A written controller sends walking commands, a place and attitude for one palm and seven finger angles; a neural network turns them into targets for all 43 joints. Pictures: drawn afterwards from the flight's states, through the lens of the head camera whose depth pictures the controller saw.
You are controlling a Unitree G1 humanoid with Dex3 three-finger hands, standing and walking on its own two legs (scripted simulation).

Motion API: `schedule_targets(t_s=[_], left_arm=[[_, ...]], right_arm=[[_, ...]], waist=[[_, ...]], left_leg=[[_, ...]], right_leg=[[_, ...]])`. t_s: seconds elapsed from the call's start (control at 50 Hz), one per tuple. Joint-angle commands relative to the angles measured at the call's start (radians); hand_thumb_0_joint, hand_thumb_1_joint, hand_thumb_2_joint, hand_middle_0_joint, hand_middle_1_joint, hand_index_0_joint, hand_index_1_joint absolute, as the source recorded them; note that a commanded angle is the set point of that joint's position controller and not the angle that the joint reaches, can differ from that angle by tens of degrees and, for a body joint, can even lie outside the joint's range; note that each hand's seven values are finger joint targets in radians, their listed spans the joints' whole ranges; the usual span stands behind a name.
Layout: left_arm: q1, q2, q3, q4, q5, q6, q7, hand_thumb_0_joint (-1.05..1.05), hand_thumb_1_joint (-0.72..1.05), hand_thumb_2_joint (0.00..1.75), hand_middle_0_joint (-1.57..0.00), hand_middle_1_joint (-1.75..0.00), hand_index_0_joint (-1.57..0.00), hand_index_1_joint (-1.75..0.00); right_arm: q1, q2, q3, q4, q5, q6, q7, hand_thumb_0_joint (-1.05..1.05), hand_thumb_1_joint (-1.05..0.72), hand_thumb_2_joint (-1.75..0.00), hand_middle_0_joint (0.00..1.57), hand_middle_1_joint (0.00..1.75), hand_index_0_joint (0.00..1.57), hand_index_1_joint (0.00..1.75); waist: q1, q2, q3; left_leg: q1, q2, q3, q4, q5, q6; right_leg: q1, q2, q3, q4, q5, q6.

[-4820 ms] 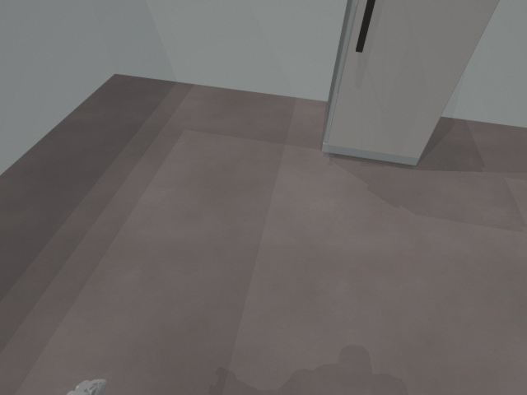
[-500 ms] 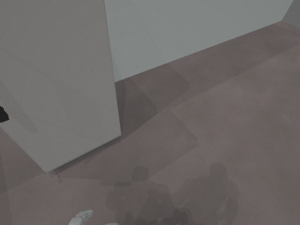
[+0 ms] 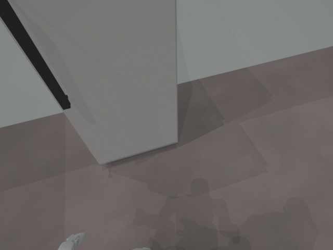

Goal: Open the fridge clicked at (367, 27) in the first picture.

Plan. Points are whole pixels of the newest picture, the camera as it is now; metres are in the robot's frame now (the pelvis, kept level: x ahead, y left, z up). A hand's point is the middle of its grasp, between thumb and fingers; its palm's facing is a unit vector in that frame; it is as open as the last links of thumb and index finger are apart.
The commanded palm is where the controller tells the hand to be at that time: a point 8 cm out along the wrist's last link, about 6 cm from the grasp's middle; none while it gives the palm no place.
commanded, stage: turn to face it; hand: left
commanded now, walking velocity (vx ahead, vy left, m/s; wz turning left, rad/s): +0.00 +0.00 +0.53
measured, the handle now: (38, 57) +0.65 +0.44 +0.11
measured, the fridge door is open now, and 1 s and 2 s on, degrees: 0 0 0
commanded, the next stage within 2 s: take the last steps up to it in 0.38 s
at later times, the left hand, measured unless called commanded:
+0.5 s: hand out of the picture -0.08 +0.21 -0.17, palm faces +0.31 -0.92 -0.26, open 7.4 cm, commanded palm none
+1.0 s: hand out of the picture -0.03 +0.15 -0.15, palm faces +0.35 -0.91 -0.21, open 7.4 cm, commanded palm none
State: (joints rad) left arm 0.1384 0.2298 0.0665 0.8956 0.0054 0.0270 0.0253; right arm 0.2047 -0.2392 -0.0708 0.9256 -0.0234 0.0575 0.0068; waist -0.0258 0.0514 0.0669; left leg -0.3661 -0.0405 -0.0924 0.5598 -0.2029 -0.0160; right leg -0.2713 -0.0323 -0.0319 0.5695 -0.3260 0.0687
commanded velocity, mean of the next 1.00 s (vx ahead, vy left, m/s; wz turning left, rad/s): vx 0.16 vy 0.01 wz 0.19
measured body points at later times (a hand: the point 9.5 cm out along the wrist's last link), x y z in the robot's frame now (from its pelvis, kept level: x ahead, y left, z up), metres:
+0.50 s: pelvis -0.04 +0.00 +0.00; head -0.01 +0.03 +0.45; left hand -0.09 +0.26 -0.15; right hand +0.14 -0.21 -0.13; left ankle -0.08 +0.11 -0.73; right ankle -0.01 -0.12 -0.71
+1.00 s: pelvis +0.02 -0.01 +0.02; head +0.02 -0.04 +0.47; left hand -0.05 +0.20 -0.13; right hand +0.09 -0.25 -0.15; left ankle -0.02 +0.13 -0.65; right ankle +0.02 -0.11 -0.73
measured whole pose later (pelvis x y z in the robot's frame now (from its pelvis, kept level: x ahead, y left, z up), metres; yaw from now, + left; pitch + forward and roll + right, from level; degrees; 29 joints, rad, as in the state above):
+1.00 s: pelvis +0.02 -0.01 +0.02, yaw +17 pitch -2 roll +1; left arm 0.35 0.12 0.03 1.05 0.03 -0.06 0.01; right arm 0.31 -0.21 -0.06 1.09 -0.03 0.03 0.02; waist 0.01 0.03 0.01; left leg -0.45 0.05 0.03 1.05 -0.29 0.00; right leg -0.11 -0.04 -0.13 0.41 -0.27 -0.03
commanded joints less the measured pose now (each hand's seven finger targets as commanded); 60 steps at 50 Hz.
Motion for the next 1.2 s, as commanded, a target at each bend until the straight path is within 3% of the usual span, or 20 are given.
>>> schedule_targets(t_s=[0.0, 0.06, 0.1, 0.28, 0.38, 0.4, 0.42, 0.44, 0.46, 0.5, 0.58, 0.7, 0.76, 0.78, 0.82, 0.84, 0.86, 0.92, 0.96, 1.18], left_arm=[[0.119, 0.251, 0.043, -0.063, 0.014, -0.027, 0.020, 0.00, 0.90, 0.90, -0.20, -0.30, -0.20, -0.30], [-0.031, 0.148, 0.020, -0.096, 0.012, -0.031, 0.019, 0.00, 0.90, 0.90, -0.20, -0.30, -0.20, -0.30], [0.003, 0.129, 0.013, -0.088, 0.015, -0.041, 0.015, 0.00, 0.90, 0.90, -0.20, -0.30, -0.20, -0.30], [0.163, 0.186, 0.028, -0.019, 0.029, -0.034, 0.010, 0.00, 0.90, 0.90, -0.20, -0.30, -0.20, -0.30], [0.132, 0.188, 0.034, 0.012, 0.017, -0.026, 0.007, 0.00, 0.90, 0.90, -0.20, -0.30, -0.20, -0.30], [0.130, 0.163, 0.031, 0.007, 0.007, -0.021, 0.006, 0.00, 0.90, 0.90, -0.20, -0.30, -0.20, -0.30], [0.148, 0.103, 0.018, -0.015, -0.001, -0.015, 0.000, 0.00, 0.90, 0.90, -0.20, -0.30, -0.20, -0.30], [0.089, 0.072, -0.004, -0.037, 0.006, -0.008, 0.001, 0.00, 0.90, 0.90, -0.20, -0.30, -0.20, -0.30], [0.059, 0.092, -0.001, -0.034, 0.009, 0.002, 0.004, 0.00, 0.90, 0.90, -0.20, -0.30, -0.20, -0.30], [0.071, 0.079, 0.005, 0.012, 0.012, 0.007, -0.005, 0.00, 0.90, 0.90, -0.20, -0.30, -0.20, -0.30], [0.097, 0.073, -0.002, 0.049, 0.019, -0.007, -0.030, 0.00, 0.90, 0.90, -0.20, -0.30, -0.20, -0.30], [0.050, 0.034, -0.016, 0.041, 0.020, -0.031, -0.040, 0.00, 0.90, 0.90, -0.20, -0.30, -0.20, -0.30], [0.173, 0.031, -0.011, 0.090, 0.020, -0.046, -0.042, 0.00, 0.90, 0.90, -0.20, -0.30, -0.20, -0.30], [0.252, 0.052, -0.003, 0.118, 0.023, -0.055, -0.037, 0.00, 0.90, 0.90, -0.20, -0.30, -0.20, -0.30], [0.404, 0.200, 0.026, 0.151, 0.027, -0.066, -0.018, 0.00, 0.90, 0.90, -0.20, -0.30, -0.20, -0.30], [0.389, 0.181, 0.019, 0.145, 0.019, -0.065, -0.012, 0.00, 0.90, 0.90, -0.20, -0.30, -0.20, -0.30], [0.333, 0.148, 0.021, 0.144, 0.017, -0.075, -0.007, 0.00, 0.90, 0.90, -0.20, -0.30, -0.20, -0.30], [0.245, 0.043, -0.012, 0.125, 0.014, -0.090, -0.008, 0.00, 0.90, 0.90, -0.20, -0.30, -0.20, -0.30], [0.269, 0.027, -0.018, 0.140, 0.012, -0.101, -0.007, 0.00, 0.90, 0.90, -0.20, -0.30, -0.20, -0.30], [0.366, 0.033, -0.014, 0.227, 0.024, -0.109, 0.005, 0.00, 0.90, 0.90, -0.20, -0.30, -0.20, -0.30]], right_arm=[[-0.071, -0.128, -0.048, -0.126, 0.004, -0.016, 0.004, 0.00, -0.90, -0.90, 0.20, 0.30, 0.20, 0.30], [-0.018, -0.107, -0.050, -0.066, -0.001, 0.006, 0.019, 0.00, -0.90, -0.90, 0.20, 0.30, 0.20, 0.30], [-0.013, -0.088, -0.039, -0.056, 0.000, 0.005, 0.024, 0.00, -0.90, -0.90, 0.20, 0.30, 0.20, 0.30], [-0.146, -0.055, -0.008, -0.079, 0.013, -0.005, 0.017, 0.00, -0.90, -0.90, 0.20, 0.30, 0.20, 0.30], [-0.040, -0.062, 0.002, -0.037, 0.016, -0.029, 0.005, 0.00, -0.90, -0.90, 0.20, 0.30, 0.20, 0.30], [0.002, -0.106, -0.006, -0.024, 0.013, -0.041, 0.003, 0.00, -0.90, -0.90, 0.20, 0.30, 0.20, 0.30], [0.019, -0.202, -0.027, -0.029, 0.003, -0.049, -0.002, 0.00, -0.90, -0.90, 0.20, 0.30, 0.20, 0.30], [0.052, -0.251, -0.036, -0.021, 0.006, -0.038, -0.009, 0.00, -0.90, -0.90, 0.20, 0.30, 0.20, 0.30], [0.035, -0.228, -0.026, -0.015, 0.000, -0.032, -0.013, 0.00, -0.90, -0.90, 0.20, 0.30, 0.20, 0.30], [-0.038, -0.162, -0.005, -0.011, -0.003, -0.043, -0.028, 0.00, -0.90, -0.90, 0.20, 0.30, 0.20, 0.30], [-0.008, -0.136, 0.001, 0.004, 0.001, -0.060, -0.026, 0.00, -0.90, -0.90, 0.20, 0.30, 0.20, 0.30], [0.075, -0.124, -0.008, 0.049, -0.006, -0.071, -0.023, 0.00, -0.90, -0.90, 0.20, 0.30, 0.20, 0.30], [0.043, -0.114, -0.005, 0.059, 0.000, -0.069, -0.020, 0.00, -0.90, -0.90, 0.20, 0.30, 0.20, 0.30], [0.035, -0.086, 0.000, 0.059, 0.004, -0.072, -0.019, 0.00, -0.90, -0.90, 0.20, 0.30, 0.20, 0.30], [-0.035, -0.009, 0.017, -0.004, 0.009, -0.078, -0.006, 0.00, -0.90, -0.90, 0.20, 0.30, 0.20, 0.30], [-0.069, -0.057, 0.005, -0.015, -0.002, -0.075, 0.000, 0.00, -0.90, -0.90, 0.20, 0.30, 0.20, 0.30], [-0.052, -0.053, -0.003, 0.007, -0.004, -0.071, 0.005, 0.00, -0.90, -0.90, 0.20, 0.30, 0.20, 0.30], [0.024, -0.020, -0.004, 0.074, -0.006, -0.064, 0.016, 0.00, -0.90, -0.90, 0.20, 0.30, 0.20, 0.30], [0.061, 0.009, 0.000, 0.099, -0.003, -0.059, 0.019, 0.00, -0.90, -0.90, 0.20, 0.30, 0.20, 0.30], [-0.114, 0.048, 0.014, 0.036, 0.007, -0.083, 0.031, 0.00, -0.90, -0.90, 0.20, 0.30, 0.20, 0.30]], waist=[[0.071, -0.293, -0.103], [-0.016, -0.208, -0.022], [-0.005, -0.217, -0.032], [0.082, -0.256, -0.065], [0.030, -0.238, -0.138], [0.006, -0.144, -0.174], [-0.003, 0.135, -0.190], [-0.031, 0.227, -0.162], [-0.021, 0.105, -0.124], [0.011, 0.184, -0.078], [0.009, 0.120, -0.031], [-0.013, 0.108, 0.014], [0.051, 0.059, -0.011], [0.090, -0.015, -0.022], [0.166, -0.399, 0.007], [0.148, -0.259, 0.047], [0.118, -0.323, 0.080], [0.045, -0.160, 0.113], [0.031, -0.151, 0.094], [0.069, -0.193, 0.096]], left_leg=[[-0.230, 0.015, 0.011, 0.494, -0.384, -0.021], [-0.209, 0.064, 0.035, 0.674, -0.208, -0.037], [-0.206, 0.064, 0.071, 0.655, -0.165, -0.053], [-0.074, 0.069, 0.153, 0.279, -0.263, -0.054], [0.168, 0.052, 0.190, -0.091, -0.059, -0.027], [0.300, 0.108, 0.142, -0.207, 0.087, -0.007], [0.439, 0.329, -0.128, -0.223, 0.371, 0.082], [0.396, 0.458, -0.223, -0.221, 0.662, 0.196], [0.310, 0.453, -0.133, -0.215, 0.558, 0.222], [0.268, 0.343, -0.095, -0.258, 0.335, 0.187], [0.265, 0.289, -0.072, -0.327, -0.013, 0.174], [0.231, 0.286, -0.099, -0.346, -0.168, 0.185], [0.101, 0.242, -0.065, -0.244, -0.247, 0.143], [-0.006, 0.184, -0.018, -0.130, -0.304, 0.107], [-0.318, 0.034, 0.139, 0.354, -0.413, 0.037], [-0.337, 0.075, 0.068, 0.453, -0.344, 0.041], [-0.336, 0.106, 0.058, 0.510, -0.247, 0.046], [-0.249, 0.143, 0.086, 0.531, -0.057, 0.019], [-0.238, 0.134, 0.112, 0.517, 0.009, 0.004], [-0.190, 0.143, 0.190, 0.162, 0.004, 0.013]], right_leg=[[0.128, -0.474, 0.372, -0.317, 0.222, -0.219], [0.028, -0.307, 0.149, -0.275, 0.249, -0.172], [0.080, -0.267, 0.056, -0.242, 0.352, -0.162], [0.182, -0.322, 0.033, -0.201, 0.498, -0.211], [0.154, -0.287, -0.038, -0.062, 0.532, -0.138], [0.078, -0.250, -0.085, 0.046, 0.440, -0.088], [-0.155, -0.133, -0.139, 0.213, 0.078, -0.018], [-0.243, -0.087, -0.080, 0.347, -0.303, 0.002], [-0.202, -0.104, -0.024, 0.416, -0.277, -0.013], [-0.228, -0.091, -0.006, 0.469, -0.177, -0.005], [-0.250, -0.070, -0.028, 0.449, -0.095, -0.009], [-0.150, -0.044, -0.066, 0.154, -0.120, -0.021], [0.097, -0.004, -0.091, -0.068, 0.005, -0.027], [0.239, -0.030, -0.050, -0.155, 0.026, -0.035], [0.334, -0.405, 0.493, -0.440, -0.314, -0.178], [0.243, -0.419, 0.509, -0.490, -0.418, -0.214], [0.190, -0.386, 0.476, -0.502, -0.425, -0.193], [0.085, -0.281, 0.205, -0.462, -0.138, -0.154], [0.114, -0.236, 0.101, -0.454, 0.030, -0.146], [0.211, -0.267, 0.015, -0.377, 0.338, -0.193]])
